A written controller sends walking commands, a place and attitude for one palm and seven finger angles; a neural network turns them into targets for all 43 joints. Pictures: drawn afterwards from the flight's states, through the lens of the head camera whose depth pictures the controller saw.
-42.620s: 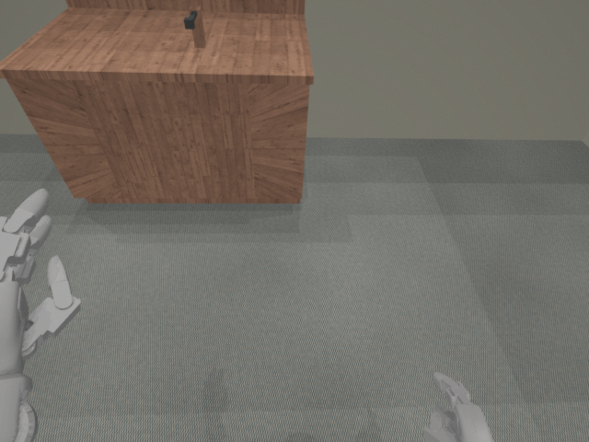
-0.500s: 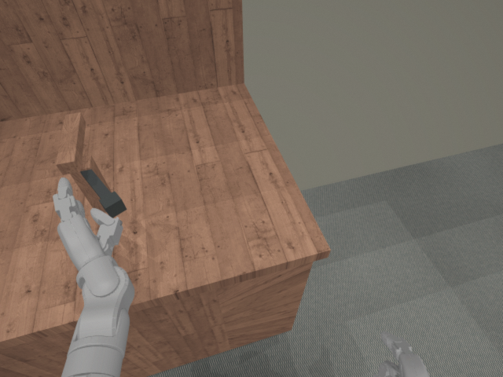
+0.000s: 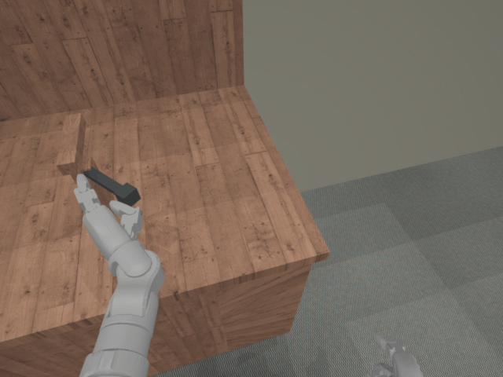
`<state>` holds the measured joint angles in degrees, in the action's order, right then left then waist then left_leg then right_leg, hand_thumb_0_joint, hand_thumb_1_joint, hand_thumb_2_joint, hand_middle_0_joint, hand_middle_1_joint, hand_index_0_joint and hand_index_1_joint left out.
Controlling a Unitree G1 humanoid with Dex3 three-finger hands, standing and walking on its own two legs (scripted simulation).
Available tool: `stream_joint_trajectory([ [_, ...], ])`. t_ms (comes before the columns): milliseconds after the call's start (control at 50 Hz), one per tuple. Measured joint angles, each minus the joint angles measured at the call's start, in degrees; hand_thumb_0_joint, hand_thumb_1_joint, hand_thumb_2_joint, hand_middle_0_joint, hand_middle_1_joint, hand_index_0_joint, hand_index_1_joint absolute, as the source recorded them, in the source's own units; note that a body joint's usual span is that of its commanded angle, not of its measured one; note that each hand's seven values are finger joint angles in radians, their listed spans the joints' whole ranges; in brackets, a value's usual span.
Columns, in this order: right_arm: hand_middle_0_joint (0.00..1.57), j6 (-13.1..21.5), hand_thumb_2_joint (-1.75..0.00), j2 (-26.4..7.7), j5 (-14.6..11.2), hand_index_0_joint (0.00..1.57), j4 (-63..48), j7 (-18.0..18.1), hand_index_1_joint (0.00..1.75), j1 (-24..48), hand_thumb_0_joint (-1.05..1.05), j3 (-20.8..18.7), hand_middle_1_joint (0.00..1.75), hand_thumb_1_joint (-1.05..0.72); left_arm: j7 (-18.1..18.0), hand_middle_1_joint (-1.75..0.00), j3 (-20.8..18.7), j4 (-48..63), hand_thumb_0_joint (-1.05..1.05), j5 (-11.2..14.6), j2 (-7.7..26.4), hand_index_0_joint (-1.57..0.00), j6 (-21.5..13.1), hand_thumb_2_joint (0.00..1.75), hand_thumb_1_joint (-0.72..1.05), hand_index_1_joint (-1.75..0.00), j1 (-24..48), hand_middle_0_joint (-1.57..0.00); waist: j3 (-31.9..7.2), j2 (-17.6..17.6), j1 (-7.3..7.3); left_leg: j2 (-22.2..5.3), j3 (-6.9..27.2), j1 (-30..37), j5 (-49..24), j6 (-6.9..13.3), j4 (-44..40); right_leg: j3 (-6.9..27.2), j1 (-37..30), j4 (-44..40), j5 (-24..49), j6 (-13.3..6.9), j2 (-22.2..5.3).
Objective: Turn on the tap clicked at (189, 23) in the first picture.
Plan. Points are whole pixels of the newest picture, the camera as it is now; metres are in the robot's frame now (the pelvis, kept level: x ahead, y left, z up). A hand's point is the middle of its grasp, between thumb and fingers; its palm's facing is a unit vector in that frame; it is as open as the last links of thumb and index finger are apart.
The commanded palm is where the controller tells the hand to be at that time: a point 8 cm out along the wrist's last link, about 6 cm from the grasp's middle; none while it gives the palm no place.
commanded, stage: push the lever round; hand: left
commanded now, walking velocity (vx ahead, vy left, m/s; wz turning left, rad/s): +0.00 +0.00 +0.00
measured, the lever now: (127, 195) +0.38 +0.24 +0.07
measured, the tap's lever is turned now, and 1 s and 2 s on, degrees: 40 69 77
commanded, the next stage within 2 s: lift the hand up off the lever in 1.20 s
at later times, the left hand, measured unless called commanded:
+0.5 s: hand (148, 205) +0.37 +0.20 +0.07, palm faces +0.79 -0.60 -0.08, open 7.6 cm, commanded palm +0.32 +0.21 +0.07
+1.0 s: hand (165, 186) +0.41 +0.19 +0.07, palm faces +0.82 -0.56 -0.12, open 7.6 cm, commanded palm +0.36 +0.20 +0.07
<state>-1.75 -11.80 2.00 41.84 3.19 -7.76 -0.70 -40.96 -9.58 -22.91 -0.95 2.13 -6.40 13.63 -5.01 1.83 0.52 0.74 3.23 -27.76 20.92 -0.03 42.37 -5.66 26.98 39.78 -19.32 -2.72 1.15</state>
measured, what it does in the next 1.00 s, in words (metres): stands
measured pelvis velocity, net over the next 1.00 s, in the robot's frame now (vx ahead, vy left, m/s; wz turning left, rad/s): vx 0.00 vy -0.01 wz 0.00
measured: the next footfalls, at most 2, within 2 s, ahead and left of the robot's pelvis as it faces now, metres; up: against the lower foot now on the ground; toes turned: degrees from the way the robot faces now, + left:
none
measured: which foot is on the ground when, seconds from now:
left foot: down 0.00-1.00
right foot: down 0.00-1.00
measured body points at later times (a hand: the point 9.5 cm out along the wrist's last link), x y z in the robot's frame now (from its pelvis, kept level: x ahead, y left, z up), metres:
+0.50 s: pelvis +0.00 -0.01 +0.00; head +0.02 -0.01 +0.45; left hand +0.32 +0.23 +0.08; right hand +0.16 -0.24 -0.12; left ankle +0.00 +0.12 -0.72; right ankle +0.01 -0.09 -0.72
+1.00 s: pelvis +0.00 -0.01 -0.01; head +0.03 -0.02 +0.44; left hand +0.37 +0.21 +0.08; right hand +0.12 -0.25 -0.14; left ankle +0.00 +0.12 -0.72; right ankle +0.01 -0.09 -0.72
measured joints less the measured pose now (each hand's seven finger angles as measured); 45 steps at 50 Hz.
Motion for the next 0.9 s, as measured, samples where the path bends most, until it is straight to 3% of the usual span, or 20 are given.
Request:
stream_joint_trajectory([
  [580, 0.21, -0.36, -0.9, 0.5, 1.78, 0.2, 2.06, -2.13, 0.3, 0.12, 0.01, -1.23, 0.3, -0.91, -8.02, -0.15, -1.67, -7.06, 0.02, -2.37, -3.19, -0.15, 1.65, 0.92, 0.96, -0.15, 7.86, -0.15, -1.16, 0.17, -0.27, -0.28, 0.73, -2.01, 0.21, -0.6, 1.31, -0.78, 1.75, 1.1, -0.31, -0.57, 0.26],
  [900, 0.21, 0.11, -0.9, 1.09, 3.0, 0.2, 3.76, -3.17, 0.3, -1.03, 0.01, -0.92, 0.3, -0.91, -11.35, -0.15, -6.33, -17.89, 0.0, -4.54, -2.85, -0.15, 1.62, 0.94, 0.95, -0.15, 18.01, -0.15, -2.31, 0.39, -1.75, -0.62, 0.89, -5.34, 0.38, -0.94, 2.3, -0.98, 5.14, 2.15, -0.49, -0.98, 0.57],
])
